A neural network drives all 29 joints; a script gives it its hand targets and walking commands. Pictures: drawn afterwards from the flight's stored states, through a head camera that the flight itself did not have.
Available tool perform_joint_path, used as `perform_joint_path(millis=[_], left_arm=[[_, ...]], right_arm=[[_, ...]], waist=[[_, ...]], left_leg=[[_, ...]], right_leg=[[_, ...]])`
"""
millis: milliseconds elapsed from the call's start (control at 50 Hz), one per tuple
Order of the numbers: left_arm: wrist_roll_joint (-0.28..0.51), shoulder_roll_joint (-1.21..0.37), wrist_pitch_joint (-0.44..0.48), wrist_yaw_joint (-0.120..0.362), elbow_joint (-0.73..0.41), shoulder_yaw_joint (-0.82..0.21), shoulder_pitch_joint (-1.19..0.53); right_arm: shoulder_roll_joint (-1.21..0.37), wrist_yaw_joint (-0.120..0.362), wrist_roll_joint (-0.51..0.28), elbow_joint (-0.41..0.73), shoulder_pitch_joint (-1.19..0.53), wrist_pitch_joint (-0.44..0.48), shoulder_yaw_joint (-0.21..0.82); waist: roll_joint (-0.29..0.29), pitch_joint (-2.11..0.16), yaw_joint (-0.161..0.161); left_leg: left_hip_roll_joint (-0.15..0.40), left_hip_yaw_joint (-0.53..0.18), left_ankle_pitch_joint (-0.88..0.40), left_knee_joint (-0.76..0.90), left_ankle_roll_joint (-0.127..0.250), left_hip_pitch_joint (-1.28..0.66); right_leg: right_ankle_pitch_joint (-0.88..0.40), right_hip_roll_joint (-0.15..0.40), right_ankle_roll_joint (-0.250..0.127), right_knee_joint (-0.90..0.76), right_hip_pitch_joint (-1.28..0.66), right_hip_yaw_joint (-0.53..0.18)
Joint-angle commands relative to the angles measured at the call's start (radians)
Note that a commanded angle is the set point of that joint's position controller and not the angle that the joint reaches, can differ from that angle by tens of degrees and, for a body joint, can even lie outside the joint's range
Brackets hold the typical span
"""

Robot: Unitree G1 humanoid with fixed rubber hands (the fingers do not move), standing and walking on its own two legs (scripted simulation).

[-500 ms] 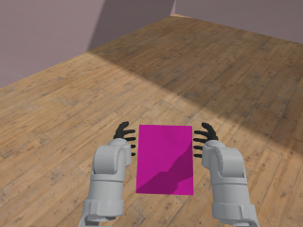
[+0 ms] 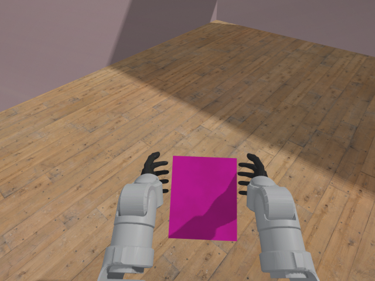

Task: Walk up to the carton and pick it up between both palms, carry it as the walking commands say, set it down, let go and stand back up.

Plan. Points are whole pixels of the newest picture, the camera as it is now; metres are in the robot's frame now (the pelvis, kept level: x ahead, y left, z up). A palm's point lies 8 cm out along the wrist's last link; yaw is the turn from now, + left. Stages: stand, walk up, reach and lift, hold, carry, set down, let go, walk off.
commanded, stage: hold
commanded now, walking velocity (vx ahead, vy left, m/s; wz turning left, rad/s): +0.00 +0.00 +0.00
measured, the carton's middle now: (201, 196) +0.35 -0.01 -0.05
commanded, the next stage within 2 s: set down in 0.88 s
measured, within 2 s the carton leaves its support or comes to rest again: neither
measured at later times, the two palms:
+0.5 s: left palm (156, 190) +0.31 +0.10 +0.05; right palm (265, 200) +0.29 -0.14 +0.04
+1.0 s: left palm (157, 190) +0.31 +0.10 +0.04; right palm (264, 198) +0.29 -0.14 +0.04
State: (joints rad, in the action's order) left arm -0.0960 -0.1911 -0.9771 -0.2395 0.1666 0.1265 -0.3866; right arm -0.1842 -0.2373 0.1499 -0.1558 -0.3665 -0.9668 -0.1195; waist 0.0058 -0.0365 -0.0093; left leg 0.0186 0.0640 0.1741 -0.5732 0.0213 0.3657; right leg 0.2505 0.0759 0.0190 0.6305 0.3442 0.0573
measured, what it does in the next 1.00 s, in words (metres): stands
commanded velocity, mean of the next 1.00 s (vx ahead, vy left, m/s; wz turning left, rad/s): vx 0.00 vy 0.00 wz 0.00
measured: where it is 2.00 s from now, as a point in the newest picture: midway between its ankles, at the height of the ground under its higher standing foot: outside the picture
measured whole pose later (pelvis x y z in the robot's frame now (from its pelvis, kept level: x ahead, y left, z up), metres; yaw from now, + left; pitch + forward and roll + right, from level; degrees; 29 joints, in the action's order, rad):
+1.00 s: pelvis -0.01 +0.00 +0.00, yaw -1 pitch -6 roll +1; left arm -0.23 -0.20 -0.68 -0.12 0.55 0.27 -0.47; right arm -0.20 -0.16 0.27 -0.47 -0.41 -0.71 -0.24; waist 0.00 0.00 -0.03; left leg 0.02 0.05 0.18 -0.57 0.02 0.29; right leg 0.24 0.06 0.01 0.62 0.28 0.04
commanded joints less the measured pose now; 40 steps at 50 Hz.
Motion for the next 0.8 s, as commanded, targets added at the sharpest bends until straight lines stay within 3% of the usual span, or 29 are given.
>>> perform_joint_path(millis=[0,40,100,140,160,180,200,220,260,300,320,340,380,420,440,460,480,500,540,560,580,600,640,660,680,700,720,760,780], left_arm=[[-0.019,-0.89,0.167,0.299,0.196,-0.259,-0.325],[0.09,-0.95,0.252,0.347,0.053,-0.493,-0.556],[0.145,-1.025,0.291,0.401,-0.039,-0.589,-0.644],[0.144,-1.079,0.308,0.401,0.024,-0.535,-0.635],[0.145,-1.083,0.299,0.412,0.067,-0.542,-0.65],[0.146,-1.093,0.311,0.416,0.076,-0.522,-0.713],[0.105,-1.057,0.303,0.421,0.155,-0.456,-0.683],[0.079,-1.075,0.302,0.415,0.255,-0.411,-0.67],[0.07,-1.075,0.303,0.414,0.342,-0.385,-0.717],[0.094,-1.08,0.322,0.417,0.285,-0.414,-0.771],[0.073,-1.043,0.327,0.417,0.318,-0.364,-0.764],[0.099,-1.063,0.343,0.407,0.26,-0.4,-0.811],[0.051,-1.035,0.332,0.414,0.352,-0.323,-0.77],[0.074,-1.058,0.348,0.412,0.324,-0.324,-0.753],[0.07,-1.051,0.349,0.423,0.323,-0.341,-0.783],[0.11,-1.086,0.363,0.421,0.207,-0.401,-0.822],[0.089,-1.072,0.342,0.416,0.266,-0.377,-0.752],[0.129,-1.111,0.349,0.432,0.232,-0.431,-0.744],[0.124,-1.106,0.336,0.423,0.218,-0.405,-0.76],[0.122,-1.115,0.335,0.416,0.218,-0.399,-0.733],[0.125,-1.123,0.333,0.42,0.182,-0.422,-0.734],[0.109,-1.111,0.333,0.413,0.168,-0.427,-0.772],[0.116,-1.119,0.335,0.41,0.181,-0.413,-0.794],[0.102,-1.129,0.331,0.409,0.194,-0.408,-0.748],[0.103,-1.158,0.307,0.401,0.254,-0.411,-0.722],[0.106,-1.143,0.318,0.407,0.277,-0.39,-0.749],[0.102,-1.136,0.32,0.408,0.272,-0.392,-0.694],[0.136,-1.126,0.344,0.412,0.165,-0.458,-0.804],[0.106,-1.132,0.325,0.407,0.247,-0.4,-0.755]], right_arm=[[-0.872,0.315,-0.047,-0.168,-0.369,0.167,0.292],[-0.954,0.337,-0.088,-0.187,-0.419,0.254,0.333],[-1.095,0.357,-0.149,-0.114,-0.478,0.282,0.411],[-1.121,0.382,-0.198,-0.046,-0.635,0.32,0.478],[-1.118,0.381,-0.191,-0.142,-0.581,0.301,0.427],[-1.109,0.392,-0.178,-0.138,-0.66,0.309,0.403],[-1.132,0.391,-0.197,-0.143,-0.697,0.31,0.418],[-1.103,0.404,-0.204,-0.139,-0.796,0.321,0.411],[-1.059,0.404,-0.145,-0.268,-0.776,0.31,0.297],[-1.046,0.405,-0.12,-0.33,-0.714,0.316,0.25],[-1.088,0.412,-0.143,-0.312,-0.785,0.319,0.299],[-1.067,0.412,-0.147,-0.288,-0.809,0.328,0.317],[-1.092,0.409,-0.121,-0.361,-0.799,0.307,0.283],[-1.111,0.411,-0.16,-0.253,-0.869,0.321,0.356],[-1.14,0.404,-0.18,-0.173,-0.916,0.334,0.395],[-1.148,0.405,-0.19,-0.191,-0.862,0.335,0.403],[-1.165,0.399,-0.188,-0.22,-0.826,0.325,0.408],[-1.136,0.394,-0.189,-0.164,-0.792,0.329,0.415],[-1.157,0.404,-0.215,-0.157,-0.872,0.32,0.459],[-1.12,0.402,-0.211,-0.16,-0.827,0.322,0.434],[-1.147,0.408,-0.224,-0.087,-0.888,0.322,0.487],[-1.129,0.42,-0.192,-0.223,-0.802,0.308,0.403],[-1.16,0.42,-0.216,-0.179,-0.863,0.323,0.431],[-1.123,0.426,-0.215,-0.157,-0.851,0.327,0.433],[-1.067,0.426,-0.184,-0.234,-0.821,0.311,0.365],[-1.083,0.426,-0.199,-0.195,-0.881,0.317,0.385],[-1.091,0.423,-0.206,-0.187,-0.838,0.317,0.404],[-1.101,0.422,-0.181,-0.242,-0.795,0.322,0.381],[-1.109,0.423,-0.179,-0.256,-0.814,0.31,0.371]], waist=[[0.013,-0.219,0.036],[0.028,-0.371,-0.052],[0.014,-0.401,-0.073],[0.007,-0.504,-0.025],[-0.061,-0.354,-0.062],[-0.006,-0.376,-0.075],[-0.026,-0.307,0.001],[-0.03,-0.281,0.02],[-0.041,-0.216,-0.04],[-0.087,-0.224,-0.091],[-0.039,-0.247,-0.014],[-0.012,-0.263,-0.041],[0.034,-0.237,-0.016],[0.105,-0.283,-0.011],[0.1,-0.308,0.016],[0.049,-0.359,-0.027],[0.048,-0.335,0.005],[0.064,-0.366,-0.069],[0.066,-0.362,0.001],[0.017,-0.354,-0.015],[0.065,-0.404,-0.001],[-0.024,-0.326,-0.036],[0.018,-0.397,-0.01],[-0.035,-0.368,-0.003],[-0.086,-0.313,-0.041],[-0.006,-0.31,-0.035],[-0.015,-0.314,-0.025],[-0.018,-0.35,-0.085],[-0.018,-0.293,-0.042]], left_leg=[[-0.07,-0.167,0.014,0.132,0.019,-0.263],[-0.062,-0.191,-0.063,0.097,-0.001,-0.354],[-0.087,-0.185,-0.168,0.072,-0.003,-0.362],[-0.071,-0.203,-0.216,0.055,-0.011,-0.433],[-0.08,-0.183,-0.07,0.086,-0.019,-0.337],[-0.067,-0.208,0.022,0.086,-0.021,-0.357],[-0.088,-0.188,0.038,0.084,-0.001,-0.321],[-0.085,-0.193,0.148,0.098,0.003,-0.3],[-0.062,-0.202,0.321,0.131,-0.005,-0.24],[-0.052,-0.215,0.252,0.131,-0.015,-0.257],[-0.069,-0.195,0.289,0.121,0.003,-0.25],[-0.068,-0.209,0.27,0.108,-0.006,-0.32],[-0.072,-0.201,0.236,0.099,0.011,-0.345],[-0.064,-0.224,0.177,0.089,0.024,-0.341],[-0.084,-0.206,0.18,0.06,0.037,-0.339],[-0.085,-0.213,0.089,0.051,0.024,-0.386],[-0.092,-0.193,0.038,0.058,0.024,-0.392],[-0.085,-0.203,-0.003,0.052,0.007,-0.43],[-0.086,-0.207,0.01,0.057,0.015,-0.396],[-0.079,-0.218,-0.015,0.057,0.007,-0.427],[-0.076,-0.23,-0.016,0.044,0.02,-0.443],[-0.069,-0.234,0.043,0.066,0.004,-0.409],[-0.071,-0.245,-0.012,0.06,0.012,-0.403],[-0.079,-0.239,0.02,0.061,0.0,-0.44],[-0.075,-0.226,0.111,0.092,-0.021,-0.385],[-0.066,-0.241,0.133,0.078,-0.007,-0.377],[-0.069,-0.237,0.069,0.078,0.0,-0.378],[-0.056,-0.246,0.07,0.073,-0.01,-0.411],[-0.061,-0.244,0.106,0.086,0.0,-0.367]], right_leg=[[-0.037,-0.136,-0.048,-0.191,-0.15,-0.158],[-0.111,-0.154,-0.051,-0.165,-0.139,-0.158],[-0.245,-0.142,-0.034,-0.155,-0.185,-0.172],[-0.181,-0.155,-0.043,-0.137,-0.179,-0.156],[-0.103,-0.148,-0.052,-0.159,-0.163,-0.158],[-0.016,-0.147,-0.062,-0.15,-0.125,-0.164],[0.019,-0.14,-0.059,-0.165,-0.121,-0.161],[0.12,-0.145,-0.065,-0.157,-0.098,-0.151],[0.228,-0.144,-0.07,-0.16,-0.08,-0.147],[0.152,-0.136,-0.074,-0.16,-0.092,-0.148],[0.228,-0.134,-0.066,-0.174,-0.087,-0.157],[0.205,-0.134,-0.069,-0.163,-0.039,-0.149],[0.222,-0.126,-0.054,-0.181,-0.015,-0.154],[0.153,-0.136,-0.046,-0.174,-0.031,-0.151],[0.197,-0.128,-0.044,-0.182,-0.023,-0.167],[0.086,-0.131,-0.048,-0.161,-0.039,-0.164],[0.052,-0.13,-0.043,-0.175,-0.04,-0.157],[-0.008,-0.129,-0.04,-0.179,-0.055,-0.162],[0.035,-0.139,-0.038,-0.162,-0.064,-0.158],[-0.01,-0.131,-0.045,-0.157,-0.053,-0.165],[0.004,-0.138,-0.046,-0.141,-0.043,-0.171],[0.037,-0.134,-0.058,-0.141,-0.014,-0.17],[0.008,-0.145,-0.052,-0.134,-0.066,-0.162],[0.02,-0.138,-0.058,-0.134,-0.025,-0.162],[0.081,-0.141,-0.07,-0.143,-0.046,-0.161],[0.102,-0.146,-0.066,-0.139,-0.022,-0.156],[0.05,-0.142,-0.064,-0.15,-0.064,-0.159],[0.047,-0.136,-0.064,-0.14,-0.035,-0.164],[0.085,-0.141,-0.06,-0.141,-0.041,-0.158]])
